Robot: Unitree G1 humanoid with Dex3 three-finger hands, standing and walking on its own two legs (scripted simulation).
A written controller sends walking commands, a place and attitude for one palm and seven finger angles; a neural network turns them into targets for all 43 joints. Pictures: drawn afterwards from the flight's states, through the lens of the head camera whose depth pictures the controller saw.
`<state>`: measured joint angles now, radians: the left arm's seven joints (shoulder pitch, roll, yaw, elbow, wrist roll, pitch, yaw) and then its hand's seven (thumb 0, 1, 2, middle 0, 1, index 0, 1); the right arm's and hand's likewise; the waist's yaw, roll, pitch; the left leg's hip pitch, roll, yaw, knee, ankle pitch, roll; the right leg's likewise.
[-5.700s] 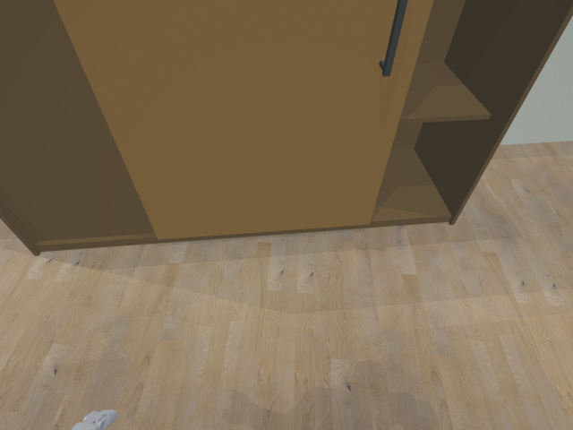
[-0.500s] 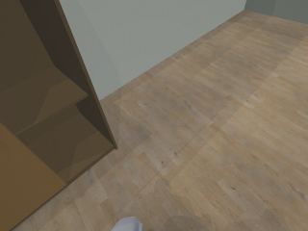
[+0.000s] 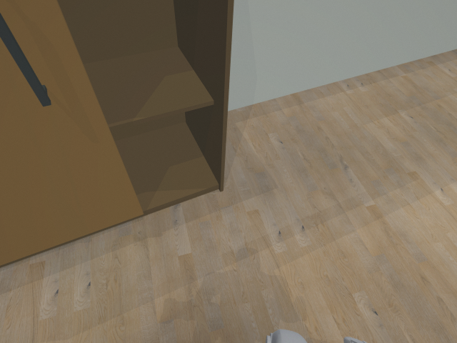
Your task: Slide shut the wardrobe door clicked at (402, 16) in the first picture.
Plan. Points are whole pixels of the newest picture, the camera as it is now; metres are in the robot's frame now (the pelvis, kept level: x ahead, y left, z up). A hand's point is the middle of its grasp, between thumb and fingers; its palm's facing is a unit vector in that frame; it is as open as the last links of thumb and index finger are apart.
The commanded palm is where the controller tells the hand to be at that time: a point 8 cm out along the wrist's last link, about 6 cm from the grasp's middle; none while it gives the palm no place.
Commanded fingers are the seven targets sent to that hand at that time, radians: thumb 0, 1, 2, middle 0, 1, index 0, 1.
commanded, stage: turn to face it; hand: left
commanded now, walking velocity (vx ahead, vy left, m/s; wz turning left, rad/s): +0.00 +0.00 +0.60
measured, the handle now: (8, 33) +0.62 +0.50 +0.17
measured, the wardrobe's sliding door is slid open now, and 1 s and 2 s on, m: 0.40 0.40 0.40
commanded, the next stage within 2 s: take the last steps up to it in 0.62 s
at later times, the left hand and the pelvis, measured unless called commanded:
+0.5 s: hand out of the picture +0.01 +0.16 -0.14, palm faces +0.30 -0.91 -0.28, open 7.4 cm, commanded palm none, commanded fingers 0.00 0.90 0.90 -0.20 -0.30 -0.20 -0.30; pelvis -0.01 -0.05 +0.01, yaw +18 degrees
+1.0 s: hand out of the picture -0.07 +0.19 -0.16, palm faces +0.43 -0.88 -0.22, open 7.4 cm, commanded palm none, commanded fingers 0.00 0.90 0.90 -0.20 -0.30 -0.20 -0.30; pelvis -0.02 -0.01 +0.01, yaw +24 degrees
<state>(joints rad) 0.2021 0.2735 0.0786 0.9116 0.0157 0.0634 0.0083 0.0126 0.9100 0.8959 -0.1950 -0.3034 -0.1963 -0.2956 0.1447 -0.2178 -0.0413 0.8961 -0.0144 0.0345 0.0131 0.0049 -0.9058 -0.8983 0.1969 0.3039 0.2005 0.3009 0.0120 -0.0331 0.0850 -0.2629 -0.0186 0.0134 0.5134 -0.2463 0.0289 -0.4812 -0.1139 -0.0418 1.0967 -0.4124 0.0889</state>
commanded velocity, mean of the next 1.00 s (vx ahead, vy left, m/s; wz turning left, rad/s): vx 0.09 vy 0.00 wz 0.32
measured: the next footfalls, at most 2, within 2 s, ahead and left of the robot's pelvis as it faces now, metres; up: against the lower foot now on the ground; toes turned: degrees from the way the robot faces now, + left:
right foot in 0.22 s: +0.05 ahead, -0.14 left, +0.00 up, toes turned +5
left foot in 0.68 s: -0.04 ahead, +0.10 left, +0.00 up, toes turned +26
